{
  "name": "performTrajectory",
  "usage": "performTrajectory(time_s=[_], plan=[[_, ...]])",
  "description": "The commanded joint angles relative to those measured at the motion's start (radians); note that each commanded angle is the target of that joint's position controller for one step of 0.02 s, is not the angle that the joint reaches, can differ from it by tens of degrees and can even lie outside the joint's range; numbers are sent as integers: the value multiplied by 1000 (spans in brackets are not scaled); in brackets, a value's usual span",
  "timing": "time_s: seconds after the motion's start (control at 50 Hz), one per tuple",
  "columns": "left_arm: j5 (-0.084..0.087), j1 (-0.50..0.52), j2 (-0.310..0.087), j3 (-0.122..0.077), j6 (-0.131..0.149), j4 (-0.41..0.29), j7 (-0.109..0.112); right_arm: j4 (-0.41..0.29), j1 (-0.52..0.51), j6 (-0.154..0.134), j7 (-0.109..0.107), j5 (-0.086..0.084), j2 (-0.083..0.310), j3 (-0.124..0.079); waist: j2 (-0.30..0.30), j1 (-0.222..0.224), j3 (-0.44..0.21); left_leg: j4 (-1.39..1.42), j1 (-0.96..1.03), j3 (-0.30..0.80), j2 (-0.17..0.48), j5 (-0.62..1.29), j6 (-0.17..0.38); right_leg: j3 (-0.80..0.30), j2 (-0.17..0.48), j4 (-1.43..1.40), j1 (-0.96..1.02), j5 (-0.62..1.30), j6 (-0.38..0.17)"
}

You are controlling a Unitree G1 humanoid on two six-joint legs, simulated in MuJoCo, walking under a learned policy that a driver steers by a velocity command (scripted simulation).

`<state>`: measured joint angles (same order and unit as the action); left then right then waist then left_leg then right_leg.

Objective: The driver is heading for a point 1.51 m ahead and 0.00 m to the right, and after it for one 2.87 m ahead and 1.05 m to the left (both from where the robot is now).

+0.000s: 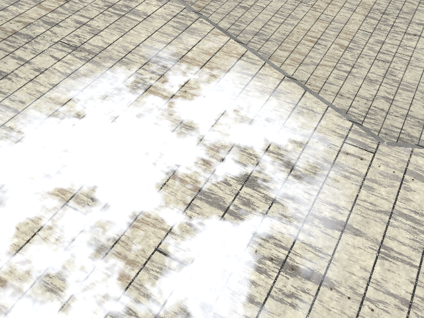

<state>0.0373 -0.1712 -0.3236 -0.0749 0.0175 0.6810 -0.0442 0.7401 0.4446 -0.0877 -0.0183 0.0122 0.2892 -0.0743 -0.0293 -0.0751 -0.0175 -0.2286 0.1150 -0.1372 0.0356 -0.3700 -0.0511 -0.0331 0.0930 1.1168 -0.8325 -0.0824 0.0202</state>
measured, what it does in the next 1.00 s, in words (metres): walks ahead: right foot, then left foot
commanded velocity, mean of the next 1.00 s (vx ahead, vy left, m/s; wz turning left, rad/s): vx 0.95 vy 0.00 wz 0.19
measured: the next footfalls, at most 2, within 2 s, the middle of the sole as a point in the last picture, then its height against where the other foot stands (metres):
right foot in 0.18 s outside the picture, level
left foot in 0.66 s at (247, 241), level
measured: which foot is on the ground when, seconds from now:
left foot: down 0.00-0.18, up 0.20-0.64, down 0.66-1.00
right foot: up 0.00-0.16, down 0.18-0.68, up 0.70-1.00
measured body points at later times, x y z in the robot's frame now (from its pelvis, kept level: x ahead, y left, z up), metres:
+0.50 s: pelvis +0.38 -0.15 +0.00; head +0.38 -0.16 +0.45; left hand +0.46 +0.10 -0.12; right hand +0.49 -0.43 -0.10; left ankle +0.63 +0.00 -0.63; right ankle +0.26 -0.16 -0.73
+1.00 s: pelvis +0.83 -0.22 +0.00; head +0.85 -0.20 +0.45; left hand +1.05 +0.04 -0.03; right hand +0.91 -0.48 -0.11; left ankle +0.72 -0.16 -0.73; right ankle +1.08 -0.38 -0.68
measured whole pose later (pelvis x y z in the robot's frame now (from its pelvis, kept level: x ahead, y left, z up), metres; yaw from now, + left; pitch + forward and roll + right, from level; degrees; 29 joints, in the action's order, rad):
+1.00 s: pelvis +0.83 -0.22 +0.00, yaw +14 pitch +1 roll -1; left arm 0.01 -0.02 -0.25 0.01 0.12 0.53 0.01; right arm 0.74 0.41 -0.07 -0.01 -0.05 0.25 -0.05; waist -0.02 -0.11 0.02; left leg -0.47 -0.09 0.26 -0.16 -0.37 0.10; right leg -0.21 0.06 0.59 -0.64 0.03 0.09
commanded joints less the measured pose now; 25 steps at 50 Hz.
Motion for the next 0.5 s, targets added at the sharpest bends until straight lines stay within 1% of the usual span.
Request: performTrajectory(time_s=[0.02, 0.04, 0.06, 0.08, 0.1, 0.12, 0.14, 0.16, 0.18, 0.2, 0.22, 0.24, 0.26, 0.28, 0.3, 0.32, 0.34, 0.36, 0.38, 0.4, 0.42, 0.44, 0.46, 0.48, 0.5], plan=[[1, 196, -5, 21, 19, -131, -27, -48, -58, -17, 3, -3, 136, -27, 115, -8, 213, 164, -121, 19, 237, 185, 143, 44, 35, -123, -87, 75, -24], [3, 213, 6, 28, 20, -140, -35, -36, -48, -14, 3, -3, 150, -30, 104, -11, 218, 172, -95, -6, 248, 202, 144, 62, 36, -156, -75, 74, -43], [7, 232, 13, 35, 22, -151, -44, -28, -46, -8, 4, -9, 172, -36, 106, -9, 238, 171, -80, -30, 265, 247, 145, 78, 42, -203, -56, 52, -64], [9, 228, 3, 34, 23, -152, -49, -24, -66, 0, 7, -10, 176, -37, 93, 10, 242, 144, -69, -83, 248, 419, 133, 119, 16, -261, 2, 17, -91], [8, 222, -17, 27, 25, -155, -48, -19, -62, 9, 9, -10, 196, -40, 114, 28, 207, 82, -52, -108, 239, 728, 126, 179, -36, -286, 97, -28, -119], [12, 191, -44, 14, 23, -157, -42, -11, -50, 19, 7, -11, 226, -46, 160, 64, 148, -17, -20, -118, 247, 1084, 124, 228, -97, -271, 195, -92, -142], [22, 72, -91, -9, 19, -144, -35, -9, -60, 29, 6, -9, 258, -51, 208, 146, 62, -198, -21, -129, 259, 1353, 120, 255, -154, -250, 353, -161, -169], [29, -137, -168, -47, 9, -99, -28, -19, -90, 29, 7, -17, 285, -57, 224, 265, -64, -445, -116, -130, 256, 1460, 110, 252, -201, -284, 659, -163, -211], [27, -358, -258, -96, -13, -30, -8, -46, -99, 9, 0, -22, 258, -45, 142, 360, -159, -772, -391, -103, 203, 1158, 64, 114, -189, -370, 1064, -123, -247], [24, -292, -371, -107, -9, -28, 6, -126, 13, -27, 10, 1, 41, 19, -297, 158, -225, -1242, -843, 1, -29, -93, -10, -538, 83, -583, 1347, -494, -438], [-3, -326, -261, -69, 14, -70, 7, -130, -50, -76, 13, -31, 108, 27, -157, 223, -470, -1324, -895, 282, -35, -109, 41, -883, 193, -809, 1401, -816, -442], [-20, -346, -175, -48, 35, -27, 0, -139, -187, -83, 8, -84, 174, 6, -49, 255, -295, -1306, -947, 271, 2, -19, 75, -803, 196, -880, 1265, -725, -349], [-22, -305, -180, -43, 54, -14, -2, -154, -211, -85, -4, -86, 136, 19, 27, 199, -153, -1239, -930, 258, 45, 18, 90, -703, 193, -883, 1073, -588, -319], [-29, -207, -134, -26, 66, -18, -1, -135, -217, -78, -11, -61, 114, 24, 81, 147, -78, -1176, -876, 253, 98, 60, 99, -562, 164, -858, 896, -457, -297], [-54, -139, -98, -11, 74, -30, -1, -107, -142, -58, -1, -59, 102, 22, 37, 81, -41, -1140, -784, 271, 142, 116, 111, -425, 118, -830, 746, -359, -280], [-62, -97, -56, -1, 79, -31, -2, -79, -103, -30, 7, -64, 93, 20, -12, 53, -11, -1131, -757, 261, 162, 154, 112, -350, 89, -867, 653, -366, -271], [-55, -90, -40, 3, 88, -21, -2, -64, -90, -6, 11, -66, 92, 18, -31, 43, 15, -1110, -746, 257, 173, 173, 109, -294, 84, -898, 593, -324, -264], [-48, -97, -30, 7, 99, -3, -2, -57, -100, 15, 13, -66, 76, 20, -24, 39, 53, -1088, -761, 255, 176, 195, 103, -225, 73, -917, 544, -267, -240], [-42, -119, -25, 7, 109, 12, -1, -56, -132, 29, 15, -62, 61, 24, -10, 50, 95, -1064, -805, 261, 162, 242, 99, -127, 48, -921, 533, -157, -204], [-45, -118, -32, 6, 112, 19, 4, -64, -173, 36, 13, -57, 55, 26, -7, 62, 121, -1021, -849, 259, 136, 315, 96, -52, 16, -947, 531, -108, -165], [-51, -136, -46, 2, 121, 23, 10, -79, -212, 32, 15, -57, 51, 28, -32, 77, 142, -928, -844, 265, 119, 386, 89, -4, 14, -979, 512, -22, -141], [-49, -154, -28, 8, 126, 31, 16, -86, -257, 23, 21, -54, 64, 25, -16, 98, 162, -841, -845, 238, 89, 451, 85, 69, -20, -989, 531, 98, -104], [-54, -169, -29, 12, 130, 39, 25, -97, -297, 12, 28, -54, 62, 26, -26, 111, 167, -752, -839, 199, 66, 525, 80, 103, -26, -1006, 548, 153, -84], [-60, -174, -28, 17, 129, 43, 34, -92, -309, 5, 32, -58, 67, 21, 7, 117, 150, -700, -829, 170, 42, 586, 87, 136, -39, -1020, 596, 190, -56], [-57, -191, -51, 14, 135, 51, 44, -101, -337, -6, 45, -55, 41, 31, 2, 123, 159, -615, -812, 149, 36, 643, 91, 154, -13, -1022, 618, 291, -37]])
Velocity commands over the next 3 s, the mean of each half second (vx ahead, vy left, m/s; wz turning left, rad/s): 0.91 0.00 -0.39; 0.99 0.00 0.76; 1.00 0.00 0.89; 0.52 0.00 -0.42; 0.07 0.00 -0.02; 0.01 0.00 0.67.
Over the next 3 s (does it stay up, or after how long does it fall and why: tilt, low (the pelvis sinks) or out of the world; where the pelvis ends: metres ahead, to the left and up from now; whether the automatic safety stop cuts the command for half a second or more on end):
stays up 1.60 0.27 0.01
